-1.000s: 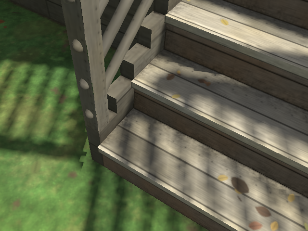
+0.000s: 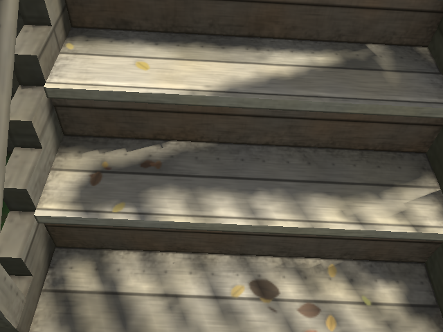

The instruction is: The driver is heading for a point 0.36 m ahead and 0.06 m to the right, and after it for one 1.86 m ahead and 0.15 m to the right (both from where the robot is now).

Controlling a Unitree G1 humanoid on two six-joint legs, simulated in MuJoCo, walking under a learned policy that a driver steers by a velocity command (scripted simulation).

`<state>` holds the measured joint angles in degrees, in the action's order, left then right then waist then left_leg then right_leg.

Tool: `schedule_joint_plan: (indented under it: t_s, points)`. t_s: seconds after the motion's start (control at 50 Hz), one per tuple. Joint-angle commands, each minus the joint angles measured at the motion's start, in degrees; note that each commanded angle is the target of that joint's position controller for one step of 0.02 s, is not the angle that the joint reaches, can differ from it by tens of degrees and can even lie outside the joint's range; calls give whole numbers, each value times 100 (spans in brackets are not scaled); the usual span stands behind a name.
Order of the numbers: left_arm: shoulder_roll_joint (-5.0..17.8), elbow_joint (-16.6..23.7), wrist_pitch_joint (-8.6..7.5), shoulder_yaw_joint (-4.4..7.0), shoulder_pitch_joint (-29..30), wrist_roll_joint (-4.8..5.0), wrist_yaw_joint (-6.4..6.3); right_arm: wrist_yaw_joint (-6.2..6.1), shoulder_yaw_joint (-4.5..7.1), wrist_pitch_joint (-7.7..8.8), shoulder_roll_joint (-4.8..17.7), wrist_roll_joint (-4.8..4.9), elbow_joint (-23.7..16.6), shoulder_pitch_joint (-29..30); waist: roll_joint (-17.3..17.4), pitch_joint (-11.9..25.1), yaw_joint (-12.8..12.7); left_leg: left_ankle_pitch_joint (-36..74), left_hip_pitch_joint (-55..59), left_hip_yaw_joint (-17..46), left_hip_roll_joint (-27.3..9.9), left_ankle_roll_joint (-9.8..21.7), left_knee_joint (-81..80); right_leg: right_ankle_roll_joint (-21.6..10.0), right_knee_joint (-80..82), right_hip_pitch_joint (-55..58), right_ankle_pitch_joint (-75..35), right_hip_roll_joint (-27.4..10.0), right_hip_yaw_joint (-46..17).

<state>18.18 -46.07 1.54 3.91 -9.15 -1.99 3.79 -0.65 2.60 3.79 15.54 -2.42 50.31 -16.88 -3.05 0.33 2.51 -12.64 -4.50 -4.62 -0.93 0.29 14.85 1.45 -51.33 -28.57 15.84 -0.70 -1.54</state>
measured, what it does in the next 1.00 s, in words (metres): walks ahead, turning right: right foot, then left foot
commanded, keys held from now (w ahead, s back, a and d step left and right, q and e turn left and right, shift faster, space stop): w+e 0.40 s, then w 0.60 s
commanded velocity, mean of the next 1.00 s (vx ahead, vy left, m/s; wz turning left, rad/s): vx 0.47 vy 0.00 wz -0.37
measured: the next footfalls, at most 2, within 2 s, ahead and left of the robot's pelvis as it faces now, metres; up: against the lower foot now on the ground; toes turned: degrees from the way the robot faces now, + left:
right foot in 0.14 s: +0.11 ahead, -0.12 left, +0.00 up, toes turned -7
left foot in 0.56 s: +0.27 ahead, +0.01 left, +0.00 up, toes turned -16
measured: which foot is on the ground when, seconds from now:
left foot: down 0.00-0.16, up 0.18-0.54, down 0.56-1.00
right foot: up 0.00-0.12, down 0.14-0.56, up 0.58-1.00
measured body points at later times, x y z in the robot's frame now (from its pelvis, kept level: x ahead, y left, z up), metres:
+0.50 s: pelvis +0.15 -0.06 -0.01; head +0.17 -0.06 +0.44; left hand +0.31 +0.17 -0.13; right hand +0.25 -0.32 -0.12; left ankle +0.22 +0.04 -0.70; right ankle +0.07 -0.11 -0.75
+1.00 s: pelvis +0.23 -0.12 +0.00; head +0.26 -0.12 +0.45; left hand +0.50 -0.02 -0.09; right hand +0.14 -0.36 -0.13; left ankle +0.23 +0.02 -0.75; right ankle +0.23 -0.25 -0.63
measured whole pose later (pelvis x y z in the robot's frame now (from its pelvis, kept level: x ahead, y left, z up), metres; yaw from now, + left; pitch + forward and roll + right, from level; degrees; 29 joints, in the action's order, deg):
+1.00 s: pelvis +0.23 -0.12 +0.00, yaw -23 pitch +4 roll +2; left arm 8.2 -34.2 0.6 -0.9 -5.9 -2.8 -0.4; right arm -3.2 2.9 2.7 12.0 -3.1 50.3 -21.8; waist -2.9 1.4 2.6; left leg -12.0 -6.7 -6.8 -0.7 0.2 14.7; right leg -2.5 -74.7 -45.5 20.4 -7.3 2.8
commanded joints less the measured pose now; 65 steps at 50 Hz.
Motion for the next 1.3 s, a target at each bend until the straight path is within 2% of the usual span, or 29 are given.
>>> schedule_joint_plan:
  t_s: [0.02, 0.1, 0.12, 0.14, 0.16, 0.18, 0.2, 0.22, 0.28, 0.38, 0.46, 0.52, 0.56, 0.58, 0.6, 0.64, 0.68, 0.78, 0.88, 0.98, 1.0, 1.04, 1.08, 1.1, 1.12, 1.14, 1.18, 1.22, 1.3]
  points:
    - [94, 775, -195, -88, 1130, -26, -6, 5, 256, 88, 976, -9, -180, -191, 1154, -182, 312, 980, 472, 549, -1320, 787, -381, -139, 957, -416, 302, 55, 403]
    - [108, 770, -274, -113, 770, -53, -17, -2, 296, 93, 1182, 139, -211, -103, 1478, -121, 35, 2503, 173, 211, -1335, 659, 550, -438, 2236, 724, 92, 337, 784]
    - [156, 546, -365, -70, 216, -94, -91, -19, 260, 105, 1081, 201, -230, 31, 1034, 171, -274, 3333, -31, -147, -1079, 531, 1444, -544, 2803, 1508, -369, 570, 813]
    - [437, 307, -420, 48, -618, -203, -166, -19, 189, 138, 950, 216, -337, 136, 547, 874, -665, 2847, -841, -360, -849, 306, 2710, -740, 2861, 2882, -655, 224, 265]
    - [1213, 319, -444, 237, -1185, -208, -288, 40, -21, 184, 348, 162, -805, 419, -946, 1164, -839, 81, -2713, -621, -250, -116, 4310, -1255, 3306, 3944, -529, -1338, -2136]
    - [1554, 212, -435, 338, -1360, -75, -321, 16, -23, 134, 417, 6, -828, 383, -1262, 1205, -777, -1578, -3557, 219, 107, -98, 5043, -1802, 3577, 4056, -1475, -1861, -3366]
    - [1114, 228, -377, 245, -1105, 69, -332, -2, 5, 58, 606, -12, -714, 386, -286, 700, -654, -1268, -3670, 603, -370, -94, 5174, -1797, 3389, 3760, -1426, -1621, -2487]
    - [738, 350, -362, 140, -696, 99, -340, 13, -13, 78, 603, 33, -657, 356, -62, 275, -474, -901, -3523, 601, -453, -143, 4976, -1685, 3449, 3192, -1717, -1267, -2001]
    - [352, 466, -344, 19, -298, 92, -441, 57, -40, 25, 580, -158, -667, 406, -185, 422, -254, -415, -3113, 365, -400, -363, 5127, -1506, 3329, 2734, -3924, -703, -1202]
    - [474, 621, -405, 78, -406, 54, -577, 81, -189, -68, 139, -28, -875, 732, -500, 725, -264, -345, -2773, 127, -96, -353, 5132, -1500, 3012, 2189, -5165, -549, -1045]
    - [286, 735, -389, -17, -233, 6, -648, -45, -241, -107, 107, -52, -977, 766, -221, 537, -52, -597, -2250, 241, -74, -50, 4328, -1587, 2801, 1925, -5268, -752, -1431]
    - [207, 701, -482, -74, -69, 99, -614, -203, -213, -95, 157, 42, -929, 142, -269, 717, 312, -7, -1098, 224, 73, 235, 2318, -1290, 1911, 2261, -7379, -632, -1410]
    - [44, 858, -485, -152, 461, 215, -559, -284, -213, -26, 10, 52, -526, -898, 214, 538, 743, 1829, 156, 153, 46, 348, 124, -915, 337, 1631, -5512, -101, -1110]
    - [-470, 1042, -557, -286, 372, 227, -485, -275, -149, 12, 371, 45, -416, -1041, 1573, 395, 431, 4910, 1124, 1651, -1324, 777, 270, -491, -1349, 12, -389, 845, -644]
    - [-584, 777, -471, -320, -829, 49, -560, -203, -125, 16, 528, 23, -507, -564, 1331, 716, -357, 5399, 612, 2471, -2169, 1456, 438, -347, -2357, -140, 1141, 888, -734]
    - [-133, 603, -248, -240, -929, -246, -619, -114, -116, -56, 224, 183, -927, 655, 726, 181, -589, 677, -780, 2504, -1921, 1742, -208, -111, -3488, -303, 966, 465, -650]
    - [11, 950, -128, -177, -237, -345, -550, -144, -123, -72, 206, 184, -873, 521, 767, -503, -417, -876, -1182, 2057, -1480, 1645, -523, -55, -4570, -1388, 849, 461, -366]
    - [-499, 1391, -184, -271, 411, -198, -395, -223, -21, 41, 317, 134, -323, -547, 420, 78, -103, 456, -72, 1446, -1337, 1572, -149, -122, -4951, -2774, 508, 300, -297]
    - [-888, 1558, -140, -431, 735, -127, -373, -272, 117, 29, 355, 18, -210, -500, 1118, 421, -148, 437, 248, 1020, -1247, 1408, -431, -161, -3972, -2676, 725, -413, 373]
    - [-1017, 1827, -237, -506, 844, -53, -453, -280, 280, -30, 625, -92, -450, -165, 827, 269, -165, 1701, 253, 966, -1741, 1358, -626, -547, -2188, -2028, 435, -912, 167]
    - [-1011, 1677, -229, -515, 585, 8, -479, -269, 258, -31, 533, -145, -648, 190, 471, 214, -193, 3127, 232, 873, -1902, 1241, -360, -533, -1584, -1716, 123, -909, 34]
    - [-757, 1581, -387, -302, -337, 80, -610, -156, 182, -111, 478, 161, -564, 423, 874, 983, -750, 4054, -87, -58, -794, 1010, 609, -486, 461, 442, -436, -580, 95]
    - [-285, 1046, -563, -26, -1291, -26, -752, -61, 194, -228, 455, 463, -496, 451, 83, 920, -1231, 3597, -596, -593, -21, 774, 2587, 54, 3430, 2359, -3126, 248, 1221]
    - [-314, 797, -495, 12, -1715, -221, -773, 24, 138, -216, 285, 462, -801, 595, -342, 733, -1229, 232, -1896, -522, 45, 629, 4118, 298, 3718, 3288, -3984, -260, 912]
    - [294, 813, -384, 112, -2319, -101, -789, 62, 40, -213, -281, 349, -1295, 407, -1517, 1388, -869, -1947, -3761, 132, 541, 159, 6854, -6, 1670, 4578, -9956, -2248, -1108]
    - [687, 1055, -328, 193, -2374, 11, -770, 28, 10, -239, -576, 262, -984, -511, -867, 2491, -929, -1333, -3778, 1591, 777, 4, 8982, -819, 1979, 4291, -10423, -2868, -1845]
    - [602, 1311, -200, 204, -634, -90, -723, -93, -24, -378, -773, 58, -1473, 627, -863, 1235, -451, -1111, -5114, 1028, 741, -187, 11963, -1622, 2916, 2591, -4888, -2842, -1745]
    - [-297, 575, -235, -107, -1142, 41, -719, -69, -126, -522, -886, -186, -2043, 1523, -547, -206, -244, -1447, -6483, 1202, 724, 46, 12927, -1136, 3029, 1868, -2787, -2248, -938]
    - [-198, -2, -337, -93, -1518, -129, -720, 19, -248, -719, -880, 23, -2470, 1815, -271, -218, -50, -1307, -6911, 1164, 810, 416, 13167, -758, 3426, 1594, -976, -2111, -333]
Over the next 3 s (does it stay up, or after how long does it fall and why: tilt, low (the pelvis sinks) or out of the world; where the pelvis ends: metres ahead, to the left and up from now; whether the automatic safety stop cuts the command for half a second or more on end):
stays up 0.72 -0.13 0.35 its command is cut before an obstacle after 1.0 s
